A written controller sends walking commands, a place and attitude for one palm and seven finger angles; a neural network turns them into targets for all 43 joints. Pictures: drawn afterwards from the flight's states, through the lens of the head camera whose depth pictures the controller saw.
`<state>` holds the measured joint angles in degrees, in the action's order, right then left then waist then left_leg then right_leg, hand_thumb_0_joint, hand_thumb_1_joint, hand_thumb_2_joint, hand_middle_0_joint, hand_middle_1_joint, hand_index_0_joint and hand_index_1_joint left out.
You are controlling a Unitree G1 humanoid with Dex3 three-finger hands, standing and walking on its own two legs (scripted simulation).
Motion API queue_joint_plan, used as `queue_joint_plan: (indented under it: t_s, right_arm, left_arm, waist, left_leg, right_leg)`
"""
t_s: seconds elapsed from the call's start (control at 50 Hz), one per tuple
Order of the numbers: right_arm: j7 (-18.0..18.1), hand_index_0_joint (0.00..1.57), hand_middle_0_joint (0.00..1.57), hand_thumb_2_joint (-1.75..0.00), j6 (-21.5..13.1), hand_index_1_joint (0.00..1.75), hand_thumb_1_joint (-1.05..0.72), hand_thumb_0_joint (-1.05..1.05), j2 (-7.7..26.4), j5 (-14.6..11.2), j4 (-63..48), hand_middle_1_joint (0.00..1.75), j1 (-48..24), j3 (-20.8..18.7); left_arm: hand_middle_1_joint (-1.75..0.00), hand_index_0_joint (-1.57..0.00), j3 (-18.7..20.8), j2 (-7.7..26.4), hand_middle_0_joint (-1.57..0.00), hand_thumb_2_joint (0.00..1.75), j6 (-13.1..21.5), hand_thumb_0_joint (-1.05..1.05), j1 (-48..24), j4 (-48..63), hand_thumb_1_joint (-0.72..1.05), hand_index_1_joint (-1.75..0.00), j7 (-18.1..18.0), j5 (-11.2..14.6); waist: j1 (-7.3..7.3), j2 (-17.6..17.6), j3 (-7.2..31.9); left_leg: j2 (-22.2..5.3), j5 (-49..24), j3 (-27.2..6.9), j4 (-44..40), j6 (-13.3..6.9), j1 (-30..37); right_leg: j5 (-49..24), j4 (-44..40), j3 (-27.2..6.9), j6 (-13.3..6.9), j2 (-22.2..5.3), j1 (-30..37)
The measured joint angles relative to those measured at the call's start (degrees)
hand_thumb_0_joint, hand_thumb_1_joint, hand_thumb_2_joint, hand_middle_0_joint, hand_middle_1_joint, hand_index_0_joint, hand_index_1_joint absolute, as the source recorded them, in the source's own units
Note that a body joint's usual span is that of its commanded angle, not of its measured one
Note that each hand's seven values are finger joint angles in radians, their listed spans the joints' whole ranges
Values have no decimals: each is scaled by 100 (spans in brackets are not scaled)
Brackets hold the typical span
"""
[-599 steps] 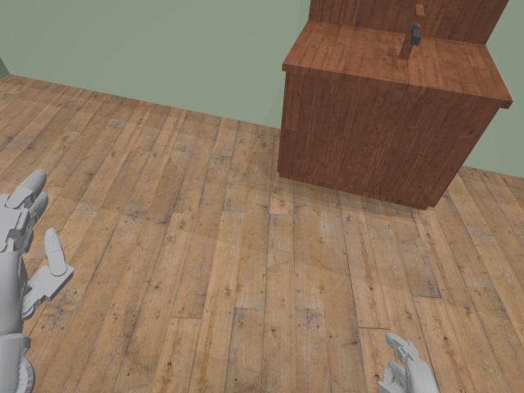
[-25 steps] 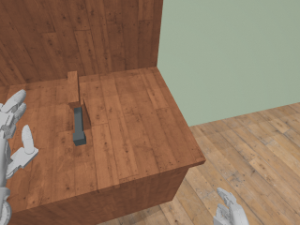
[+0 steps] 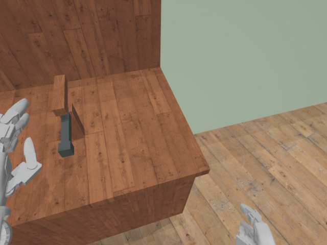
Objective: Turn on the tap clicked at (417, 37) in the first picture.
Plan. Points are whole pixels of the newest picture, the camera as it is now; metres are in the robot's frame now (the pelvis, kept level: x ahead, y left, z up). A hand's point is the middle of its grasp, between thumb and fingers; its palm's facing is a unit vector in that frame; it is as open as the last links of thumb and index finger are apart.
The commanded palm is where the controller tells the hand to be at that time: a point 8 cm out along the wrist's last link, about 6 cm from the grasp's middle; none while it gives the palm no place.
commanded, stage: shuffle to correct the standing spot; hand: left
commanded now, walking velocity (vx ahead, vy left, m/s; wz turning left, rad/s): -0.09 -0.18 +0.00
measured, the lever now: (66, 149) +0.31 +0.27 +0.05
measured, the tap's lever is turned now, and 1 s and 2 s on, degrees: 0 0 0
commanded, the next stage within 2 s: none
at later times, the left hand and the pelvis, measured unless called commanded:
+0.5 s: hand (30, 184) +0.18 +0.23 +0.17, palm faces +0.27 -0.82 -0.50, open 7.4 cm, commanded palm +0.13 +0.28 +0.17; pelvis -0.03 +0.00 -0.01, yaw +0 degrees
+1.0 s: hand (23, 185) +0.18 +0.26 +0.15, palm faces +0.31 -0.85 -0.43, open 7.4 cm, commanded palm +0.12 +0.28 +0.17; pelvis -0.06 +0.01 -0.03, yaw -3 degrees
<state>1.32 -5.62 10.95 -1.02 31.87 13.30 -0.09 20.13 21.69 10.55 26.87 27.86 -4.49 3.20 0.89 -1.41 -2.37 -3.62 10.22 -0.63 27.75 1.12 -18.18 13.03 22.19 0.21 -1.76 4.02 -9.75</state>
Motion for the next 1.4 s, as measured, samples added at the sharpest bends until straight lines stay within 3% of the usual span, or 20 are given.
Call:
queue_joint_plan:
  t_s: [0.18,0.44,0.52,0.58,0.64,0.7,0.74,0.78,0.84,0.86,0.9,0.92,0.96,1.02,1.1,1.22,1.24,1.28,1.36,1.4]
  right_arm:
    - [95,20,20,-90,109,30,-90,2,190,-22,-83,30,-97,-198]
    - [90,20,20,-90,9,30,-90,1,47,71,-229,30,-262,-199]
    - [110,20,20,-90,9,30,-90,1,4,54,-171,30,-91,-145]
    - [129,20,20,-90,9,30,-90,1,-14,63,-123,30,37,-75]
    - [78,20,20,-90,40,30,-90,2,-100,78,-79,30,59,-21]
    - [-47,20,20,-90,63,30,-90,2,-135,62,-109,30,61,1]
    - [-154,20,20,-90,90,30,-90,2,-119,11,-156,30,71,-2]
    - [-206,21,20,-90,123,30,-90,2,-78,-54,-104,30,56,-2]
    - [-219,21,20,-90,229,30,-90,2,-72,-76,64,30,12,17]
    - [-205,21,20,-90,268,30,-90,2,-77,-65,65,30,12,33]
    - [-158,21,20,-90,249,30,-90,2,-29,-26,-66,30,32,24]
    - [-129,21,20,-90,222,30,-90,2,-96,16,-26,30,-67,-30]
    - [-128,20,20,-90,214,30,-90,2,-217,79,48,30,-249,-87]
    - [-223,20,20,-90,244,30,-90,1,-238,202,-46,30,-225,-126]
    - [-396,20,20,-90,285,30,-90,1,-154,110,-179,30,-41,-172]
    - [-335,20,20,-90,406,30,-90,1,-86,4,-225,30,186,-127]
    - [-315,20,20,-90,418,30,-90,1,-40,-24,-180,30,149,-116]
    - [-285,20,20,-90,454,30,-90,1,35,-80,-30,30,19,-135]
    - [-307,20,20,-90,573,30,-90,2,-22,-125,115,30,-57,-142]
    - [-291,20,20,-90,583,30,-90,2,-30,-72,35,30,-55,-116]
  left_arm:
    - [-30,-21,113,88,-22,90,-54,1,-34,208,89,-30,46,115]
    - [-30,-21,575,503,-22,90,443,1,244,732,89,-30,201,101]
    - [-30,-21,521,418,-22,90,314,1,407,789,89,-30,178,178]
    - [-30,-21,467,345,-22,90,168,1,417,745,89,-30,123,154]
    - [-30,-21,461,321,-22,90,21,1,175,523,89,-30,70,57]
    - [-30,-21,389,232,-22,90,-120,1,-197,284,89,-30,39,-22]
    - [-30,-21,320,192,-22,90,-204,1,-352,256,89,-30,38,-56]
    - [-30,-21,211,129,-21,90,-240,1,-374,355,89,-30,34,-42]
    - [-30,-21,102,75,-21,90,-242,1,-221,622,89,-30,16,-14]
    - [-30,-21,118,106,-21,90,-232,1,-156,716,89,-30,2,0]
    - [-30,-21,237,254,-22,90,-159,1,-96,875,89,-30,-40,16]
    - [-30,-21,348,368,-22,90,-88,1,-169,842,89,-30,-73,6]
    - [-30,-21,553,480,-22,90,-12,1,-258,676,89,-30,-117,-11]
    - [-30,-21,650,518,-22,90,-119,1,-315,585,89,-30,-58,-42]
    - [-30,-21,598,414,-21,90,-41,1,-158,997,89,-30,-9,-61]
    - [-30,-21,798,674,-22,90,122,1,247,938,89,-30,88,-36]
    - [-30,-21,805,662,-22,90,113,1,158,773,89,-30,102,-32]
    - [-30,-21,723,573,-22,90,39,1,-116,438,89,-30,98,-16]
    - [-30,-21,577,369,-22,90,-166,1,-219,335,89,-30,16,42]
    - [-30,-21,517,273,-22,90,-215,1,-35,497,89,-30,-31,51]
  waist:
    - [-79,43,-19]
    - [-48,53,-399]
    - [-43,101,-302]
    - [-12,93,-215]
    - [64,97,-223]
    - [52,-31,-317]
    - [-11,-112,-369]
    - [-86,-117,-366]
    - [-113,190,-189]
    - [-146,315,-113]
    - [-202,456,-34]
    - [-168,670,-172]
    - [-45,916,-460]
    - [-175,692,-596]
    - [-189,296,-620]
    - [-165,-36,-384]
    - [-168,-184,-402]
    - [-292,-453,-524]
    - [-175,85,-363]
    - [-214,374,-198]
  left_leg:
    - [-141,233,-60,414,97,-191]
    - [-188,94,-124,701,38,-691]
    - [-80,351,-43,880,-46,-760]
    - [-60,90,23,853,-87,-730]
    - [-83,127,97,881,-86,-675]
    - [-150,214,41,1001,-98,-654]
    - [-169,745,-38,1389,-137,-764]
    - [-54,1400,-144,2211,-145,-959]
    - [242,1603,-64,3352,-153,-948]
    - [290,1572,-29,3094,-170,-753]
    - [305,1397,25,1796,-196,-181]
    - [421,1525,159,1688,-245,-98]
    - [497,1464,419,1610,-301,74]
    - [349,1249,275,1458,-281,115]
    - [104,1132,72,1349,-209,56]
    - [-85,1392,-88,1860,-16,-227]
    - [-182,1487,-188,2066,26,-319]
    - [-270,1586,-467,2573,-101,-520]
    - [221,1804,-326,4044,-233,-785]
    - [303,1621,-192,3801,-247,-643]
  right_leg:
    - [246,431,41,-126,147,-203]
    - [94,710,109,-99,200,-691]
    - [193,958,67,-38,74,-806]
    - [352,1129,63,58,6,-853]
    - [762,1334,102,126,-61,-885]
    - [482,1179,272,82,-69,-734]
    - [78,1123,409,12,-77,-658]
    - [223,1295,480,6,-95,-676]
    - [446,1557,364,-13,-205,-864]
    - [487,1656,325,-9,-246,-973]
    - [651,2118,297,-27,-301,-1339]
    - [817,2514,152,-45,-384,-1497]
    - [1154,3377,-101,-16,-299,-1748]
    - [1049,3993,-16,19,-31,-1959]
    - [637,3585,152,-116,-32,-1923]
    - [225,1745,379,-81,-269,-1086]
    - [414,1614,480,24,-182,-988]
    - [437,1641,755,36,-35,-923]
    - [499,2092,657,-134,-218,-1291]
    - [541,2307,606,-175,-292,-1575]
